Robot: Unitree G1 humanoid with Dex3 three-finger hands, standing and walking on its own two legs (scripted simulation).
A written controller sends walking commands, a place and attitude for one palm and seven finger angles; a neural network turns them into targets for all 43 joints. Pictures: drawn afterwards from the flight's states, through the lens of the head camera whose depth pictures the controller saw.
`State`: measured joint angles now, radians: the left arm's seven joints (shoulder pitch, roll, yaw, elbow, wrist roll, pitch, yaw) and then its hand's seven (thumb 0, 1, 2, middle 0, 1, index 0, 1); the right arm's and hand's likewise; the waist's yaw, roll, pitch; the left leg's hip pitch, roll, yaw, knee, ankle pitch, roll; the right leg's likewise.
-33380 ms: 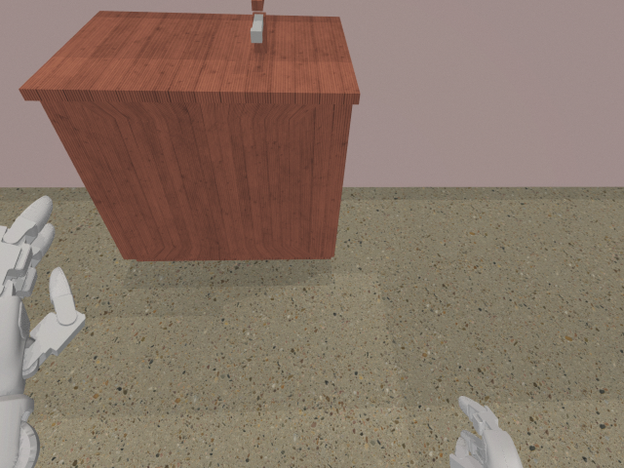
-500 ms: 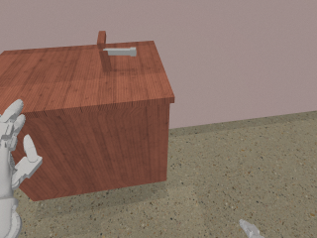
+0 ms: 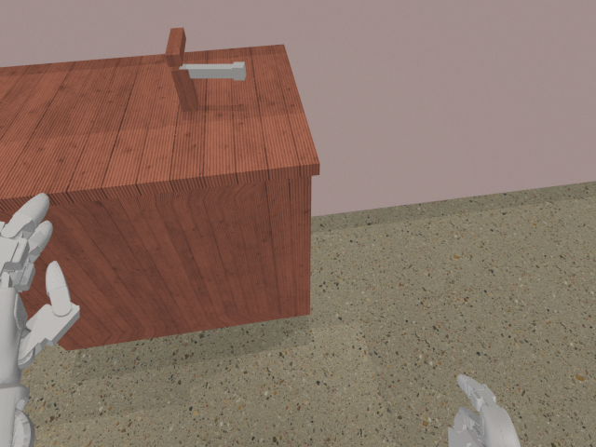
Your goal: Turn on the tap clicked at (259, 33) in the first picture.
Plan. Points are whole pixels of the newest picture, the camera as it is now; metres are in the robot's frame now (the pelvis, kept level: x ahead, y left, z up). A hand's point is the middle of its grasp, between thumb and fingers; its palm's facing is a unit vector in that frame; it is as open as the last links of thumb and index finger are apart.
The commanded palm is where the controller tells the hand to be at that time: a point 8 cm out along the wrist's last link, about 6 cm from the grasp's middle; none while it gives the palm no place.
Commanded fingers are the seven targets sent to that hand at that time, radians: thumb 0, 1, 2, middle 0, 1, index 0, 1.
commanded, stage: stand and check the lever's angle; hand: left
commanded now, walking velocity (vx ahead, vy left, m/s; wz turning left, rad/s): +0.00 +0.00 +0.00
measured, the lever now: (239, 71) +0.81 +0.17 +0.11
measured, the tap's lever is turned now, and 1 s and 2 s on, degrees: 80 80 80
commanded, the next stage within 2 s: stand and wait in 0.24 s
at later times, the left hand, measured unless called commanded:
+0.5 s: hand (44, 285) +0.24 +0.28 +0.16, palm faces +0.38 -0.85 -0.36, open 7.4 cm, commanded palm +0.19 +0.32 +0.18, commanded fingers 0.00 0.90 0.90 -0.20 -0.30 -0.20 -0.30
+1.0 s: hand (52, 277) +0.25 +0.27 +0.16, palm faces +0.37 -0.86 -0.36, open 7.4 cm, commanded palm +0.20 +0.31 +0.18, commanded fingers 0.00 0.90 0.90 -0.20 -0.30 -0.20 -0.30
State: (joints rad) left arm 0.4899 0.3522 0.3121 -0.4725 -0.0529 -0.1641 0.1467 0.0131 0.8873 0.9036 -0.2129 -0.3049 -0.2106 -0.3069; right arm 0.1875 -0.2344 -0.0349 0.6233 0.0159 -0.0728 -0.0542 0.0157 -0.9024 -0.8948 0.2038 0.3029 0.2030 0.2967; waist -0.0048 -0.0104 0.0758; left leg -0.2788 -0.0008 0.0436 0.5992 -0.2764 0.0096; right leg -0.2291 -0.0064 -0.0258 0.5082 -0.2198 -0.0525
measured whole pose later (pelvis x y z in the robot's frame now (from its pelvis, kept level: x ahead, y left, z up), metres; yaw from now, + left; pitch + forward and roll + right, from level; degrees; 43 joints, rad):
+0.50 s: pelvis +0.02 +0.04 +0.00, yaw -1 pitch -1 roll -1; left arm 0.46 0.35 0.31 -0.48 -0.05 -0.13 0.16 0.01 0.89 0.90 -0.21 -0.30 -0.21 -0.31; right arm 0.18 -0.16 0.02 0.62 0.00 -0.07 -0.06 0.01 -0.90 -0.89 0.21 0.30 0.21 0.30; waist 0.01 0.01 0.04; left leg -0.22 0.02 0.05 0.47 -0.23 0.02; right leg -0.21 0.01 0.00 0.43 -0.20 0.00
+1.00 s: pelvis +0.03 +0.04 +0.00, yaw -2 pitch -1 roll -1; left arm 0.47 0.35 0.30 -0.46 -0.06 -0.12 0.16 0.01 0.89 0.90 -0.21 -0.30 -0.21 -0.31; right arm 0.17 -0.20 -0.01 0.61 0.01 -0.05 -0.07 0.01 -0.90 -0.89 0.20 0.30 0.20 0.30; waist 0.01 0.02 0.01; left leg -0.20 0.02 0.05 0.46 -0.24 0.01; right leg -0.19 0.02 0.00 0.41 -0.20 0.00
